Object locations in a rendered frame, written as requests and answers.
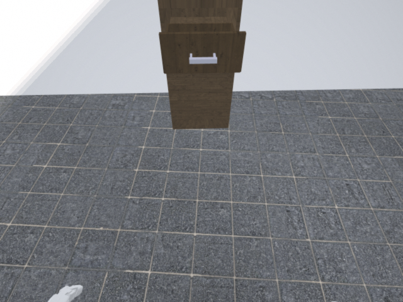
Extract handle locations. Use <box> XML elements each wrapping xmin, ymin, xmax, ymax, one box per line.
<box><xmin>189</xmin><ymin>53</ymin><xmax>217</xmax><ymax>64</ymax></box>

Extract left robot hand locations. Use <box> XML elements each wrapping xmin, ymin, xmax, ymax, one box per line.
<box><xmin>48</xmin><ymin>285</ymin><xmax>83</xmax><ymax>302</ymax></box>

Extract drawer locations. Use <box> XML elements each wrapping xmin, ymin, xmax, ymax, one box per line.
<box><xmin>159</xmin><ymin>23</ymin><xmax>246</xmax><ymax>74</ymax></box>

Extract cabinet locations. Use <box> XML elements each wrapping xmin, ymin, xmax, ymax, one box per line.
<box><xmin>157</xmin><ymin>0</ymin><xmax>243</xmax><ymax>129</ymax></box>

